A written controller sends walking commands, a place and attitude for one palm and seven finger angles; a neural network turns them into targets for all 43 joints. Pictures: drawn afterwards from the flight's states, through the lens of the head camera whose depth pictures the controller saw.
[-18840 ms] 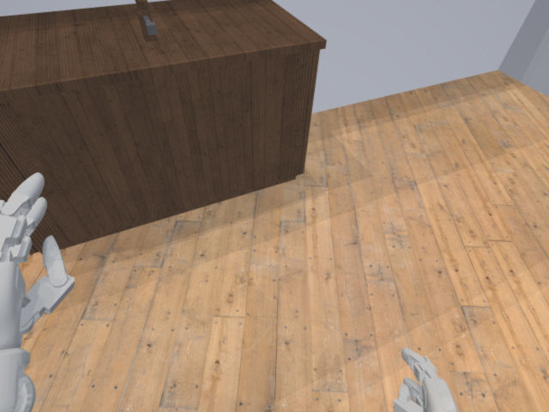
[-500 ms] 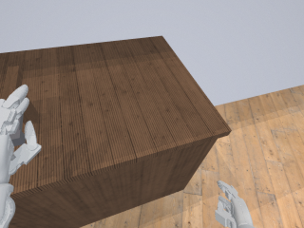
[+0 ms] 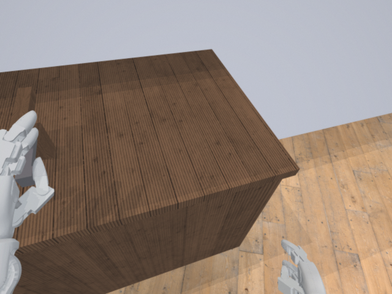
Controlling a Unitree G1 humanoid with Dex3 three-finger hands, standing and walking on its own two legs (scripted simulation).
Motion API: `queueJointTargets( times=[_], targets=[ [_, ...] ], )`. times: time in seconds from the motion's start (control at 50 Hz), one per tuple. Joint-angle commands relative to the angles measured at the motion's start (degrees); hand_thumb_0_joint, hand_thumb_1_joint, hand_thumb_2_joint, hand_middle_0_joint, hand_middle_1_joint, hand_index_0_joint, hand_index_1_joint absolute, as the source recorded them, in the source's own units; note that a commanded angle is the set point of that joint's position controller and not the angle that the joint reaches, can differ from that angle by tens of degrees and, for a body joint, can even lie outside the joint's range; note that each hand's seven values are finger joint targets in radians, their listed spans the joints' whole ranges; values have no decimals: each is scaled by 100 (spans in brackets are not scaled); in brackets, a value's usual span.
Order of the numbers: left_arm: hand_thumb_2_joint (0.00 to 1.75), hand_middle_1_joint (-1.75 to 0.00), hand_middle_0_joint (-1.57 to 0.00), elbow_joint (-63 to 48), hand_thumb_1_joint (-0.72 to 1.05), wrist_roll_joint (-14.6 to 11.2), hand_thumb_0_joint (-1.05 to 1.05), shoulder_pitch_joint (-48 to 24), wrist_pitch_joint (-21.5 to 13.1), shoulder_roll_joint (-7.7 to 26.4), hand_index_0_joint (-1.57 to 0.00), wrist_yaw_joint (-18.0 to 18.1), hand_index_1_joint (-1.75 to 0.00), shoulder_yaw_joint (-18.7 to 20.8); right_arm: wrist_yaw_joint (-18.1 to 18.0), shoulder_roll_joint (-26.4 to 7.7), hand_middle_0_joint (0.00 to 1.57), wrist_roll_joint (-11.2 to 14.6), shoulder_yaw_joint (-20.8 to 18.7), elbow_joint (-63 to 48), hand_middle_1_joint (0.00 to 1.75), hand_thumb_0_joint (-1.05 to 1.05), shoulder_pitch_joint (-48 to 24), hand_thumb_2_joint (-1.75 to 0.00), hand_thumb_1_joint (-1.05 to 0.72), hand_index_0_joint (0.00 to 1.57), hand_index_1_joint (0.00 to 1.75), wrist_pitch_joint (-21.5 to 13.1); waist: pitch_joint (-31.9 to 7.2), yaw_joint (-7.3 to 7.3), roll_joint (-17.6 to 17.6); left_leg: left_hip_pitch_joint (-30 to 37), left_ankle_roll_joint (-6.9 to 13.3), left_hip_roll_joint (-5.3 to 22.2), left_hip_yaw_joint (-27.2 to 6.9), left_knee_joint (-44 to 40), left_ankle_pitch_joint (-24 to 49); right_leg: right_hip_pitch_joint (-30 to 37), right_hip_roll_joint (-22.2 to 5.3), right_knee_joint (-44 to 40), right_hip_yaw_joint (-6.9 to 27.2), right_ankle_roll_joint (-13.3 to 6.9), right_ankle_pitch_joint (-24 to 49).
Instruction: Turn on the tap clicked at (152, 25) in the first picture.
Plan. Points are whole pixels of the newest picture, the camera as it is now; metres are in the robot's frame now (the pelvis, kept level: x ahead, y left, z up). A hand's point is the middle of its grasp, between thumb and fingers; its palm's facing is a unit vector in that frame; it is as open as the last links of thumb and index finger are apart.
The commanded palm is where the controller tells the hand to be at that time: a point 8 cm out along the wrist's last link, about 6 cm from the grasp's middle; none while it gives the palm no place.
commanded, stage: shuffle to correct the standing spot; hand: left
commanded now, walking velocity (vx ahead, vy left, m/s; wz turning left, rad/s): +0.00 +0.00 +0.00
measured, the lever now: (27, 176) +0.28 +0.36 +0.07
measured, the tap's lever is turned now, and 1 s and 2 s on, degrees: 0 0 0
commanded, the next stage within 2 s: come to a stop and stand still in 0.32 s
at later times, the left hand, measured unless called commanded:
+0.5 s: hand (42, 217) +0.18 +0.24 +0.16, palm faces +0.32 -0.82 -0.47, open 7.4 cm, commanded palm +0.12 +0.28 +0.17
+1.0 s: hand (42, 179) +0.22 +0.25 +0.19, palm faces +0.41 -0.81 -0.42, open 7.4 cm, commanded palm +0.15 +0.27 +0.17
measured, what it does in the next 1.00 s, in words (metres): stands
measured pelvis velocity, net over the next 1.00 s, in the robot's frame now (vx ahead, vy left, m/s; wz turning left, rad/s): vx -0.01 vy -0.01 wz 0.00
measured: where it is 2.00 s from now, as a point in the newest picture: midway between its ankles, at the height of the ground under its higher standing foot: outside the picture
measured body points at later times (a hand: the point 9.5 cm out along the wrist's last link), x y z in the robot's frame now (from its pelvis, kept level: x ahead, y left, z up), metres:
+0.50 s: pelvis -0.04 +0.00 -0.01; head +0.02 +0.01 +0.44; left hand +0.16 +0.28 +0.18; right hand +0.16 -0.23 -0.08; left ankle +0.01 +0.06 -0.74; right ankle +0.01 -0.14 -0.74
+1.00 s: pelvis -0.01 -0.01 +0.00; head +0.01 +0.00 +0.44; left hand +0.19 +0.29 +0.21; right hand +0.15 -0.24 -0.08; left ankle +0.01 +0.06 -0.74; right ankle +0.01 -0.14 -0.74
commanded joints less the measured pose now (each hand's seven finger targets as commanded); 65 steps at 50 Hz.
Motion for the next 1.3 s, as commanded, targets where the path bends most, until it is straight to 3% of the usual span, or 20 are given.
queueJointTargets(
  times=[0.0, 0.18, 0.34, 0.42, 0.46, 0.5, 0.54, 0.56, 0.72, 0.74, 0.76, 0.78, 0.8, 0.84, 0.86, 0.92, 1.0, 1.04, 1.16, 1.28],
  targets=[
    [90, -30, -20, -1097, 90, -81, 0, -390, -352, 915, -20, 116, -30, 578, -83, -772, 20, -14, -324, -926, 30, 0, -503, -90, -90, 20, 30, -298, -807, -42, 494, 31, -472, 824, -711, -686, 274, 300, -263, -159, 169, -247, 611],
    [90, -30, -20, -1375, 90, -72, 0, -296, -454, 1010, -20, 172, -30, 611, -121, -800, 20, -21, -336, -1050, 30, 0, -556, -90, -90, 20, 30, -305, -881, -6, 593, -40, -410, 805, -684, -394, 1108, 299, -384, 4, 290, -290, 1325],
    [90, -30, -20, -1568, 90, -102, 0, 114, -667, 1255, -20, 184, -30, 962, -120, -853, 20, -42, -393, -1131, 30, 0, -480, -90, -90, 20, 30, -237, -1064, -25, 344, -217, -368, 770, -716, 112, 1105, -43, -646, 270, 563, -490, 1619],
    [90, -30, -20, -1615, 90, -156, 0, 264, -793, 1212, -20, 157, -30, 986, -113, -851, 20, -42, -453, -1179, 30, 0, -309, -90, -90, 20, 30, -251, -1149, -85, 178, -251, -320, 697, -781, 316, 127, -473, -798, 302, 698, -591, 904],
    [90, -30, -20, -1489, 90, -145, 0, 264, -709, 1146, -20, 181, -30, 979, -140, -841, 20, -51, -423, -1089, 30, 0, -342, -90, -90, 20, 30, -235, -1266, -77, 182, -241, -289, 775, -897, -48, -558, -463, -624, 272, 590, -447, 50],
    [90, -30, -20, -1445, 90, -97, 0, -11, -633, 1113, -20, 205, -30, 956, -166, -875, 20, -14, -421, -1070, 30, 0, -411, -90, -90, 20, 30, -302, -933, -60, 469, -533, -238, 1000, -1204, -714, -1757, -491, -307, 348, 438, -265, -867],
    [90, -30, -20, -1471, 90, 15, 0, -313, -534, 1114, -20, 259, -30, 965, -211, -855, 20, 33, -376, -1025, 30, 0, -510, -90, -90, 20, 30, -376, -809, -32, 1028, -888, -145, 1342, -1582, -1443, -2569, -72, -50, 935, 116, -143, -772],
    [90, -30, -20, -1287, 90, 45, 0, -367, -469, 891, -20, 264, -30, 759, -204, -841, 20, 28, -367, -994, 30, 0, -422, -90, -90, 20, 30, -377, -709, -45, 916, -1047, -115, 1376, -1583, -1506, -2643, 56, -1, 1064, 40, -126, -634],
    [90, -30, -20, -1172, 90, 189, 0, -688, -250, 740, -20, 318, -30, 438, -59, -797, 20, 5, -388, -882, 30, 0, -429, -90, -90, 20, 30, -442, -295, -69, 411, -998, -202, 906, -996, -942, -2332, 124, -175, -52, 296, -290, -782],
    [90, -30, -20, -3482, 90, 354, 0, -5897, -1278, 5781, -20, 459, -30, 1971, -518, -1277, 20, 296, 862, -1828, 30, 0, 529, -90, -90, 20, 30, -330, -326, -491, 1997, -2016, -19, 723, -963, -652, -1868, 964, 315, 831, 166, 196, -661],
    [90, -30, -20, -654, 90, 549, 0, -3686, -899, 2891, -20, 392, -30, 2262, -380, -287, 20, 197, 0, -1148, 30, 0, 65, -90, -90, 20, 30, -683, -839, 4, 576, -1274, -54, 1319, -1346, -480, -1774, -365, -383, 815, 62, -35, -1275],
    [90, -30, -20, 491, 90, 203, 0, -2547, -727, 1957, -20, 281, -30, 1407, -160, -688, 20, 47, 4, -893, 30, 0, -248, -90, -90, 20, 30, -616, -700, -27, 189, -561, -245, 934, -926, -494, -1182, -653, -223, 457, 78, -203, -1328],
    [90, -30, -20, 307, 90, 129, 0, -2134, -725, 2219, -20, 228, -30, 1545, -66, -1076, 20, -110, -288, -953, 30, 0, -76, -90, -90, 20, 30, -628, -705, 31, 292, -574, -364, 804, -817, -343, -1399, -781, -272, 122, 469, -333, -998],
    [90, -30, -20, 114, 90, -73, 0, -1102, -783, 1264, -20, 47, -30, 790, 113, -964, 20, -83, -273, -936, 30, 0, -120, -90, -90, 20, 30, -662, -897, 7, 596, -338, -431, 736, -832, -384, -934, -683, -377, 166, 537, -428, -559],
    [90, -30, -20, -196, 90, -82, 0, -583, -771, 1119, -20, 30, -30, 651, 178, -1028, 20, -49, -336, -1039, 30, 0, 40, -90, -90, 20, 30, -661, -873, 64, 648, -390, -406, 774, -812, -390, -778, -579, -380, 145, 479, -400, -338],
    [90, -30, -20, -659, 90, -181, 0, 92, -732, 1118, -20, 101, -30, 722, 260, -1031, 20, 8, -393, -991, 30, 0, 5, -90, -90, 20, 30, -738, -792, 88, 3, -327, -345, 727, -638, -288, -60, -394, -433, 37, 477, -358, 205],
    [90, -30, -20, -821, 90, -230, 0, -207, -731, 1467, -20, 229, -30, 1119, 138, -1004, 20, -29, -406, -857, 30, 0, -149, -90, -90, 20, 30, -671, -1014, 19, 123, -190, -408, 721, -657, -232, 698, -174, -453, 219, 427, -308, 761],
    [90, -30, -20, -1247, 90, -226, 0, -741, -766, 1789, -20, 265, -30, 1317, 77, -1012, 20, -32, -388, -825, 30, 0, -291, -90, -90, 20, 30, -611, -1177, -17, 470, -87, -440, 693, -714, -189, 1033, -66, -446, 376, 405, -323, 932],
    [90, -30, -20, -1560, 90, -287, 0, -418, -689, 1434, -20, 256, -30, 980, 78, -937, 20, 12, -395, -793, 30, 0, -141, -90, -90, 20, 30, -603, -1618, 2, 772, 511, -527, 779, -774, 154, 2887, 39, -446, 577, 191, -287, 1376],
    [90, -30, -20, -1211, 90, -367, 0, -80, -545, 1115, -20, 250, -30, 822, 89, -951, 20, 54, -457, -782, 30, 0, -221, -90, -90, 20, 30, -539, -1271, -30, 396, 317, -562, 808, -794, -36, 2135, -11, -470, 365, 261, -263, 1211]
  ],
)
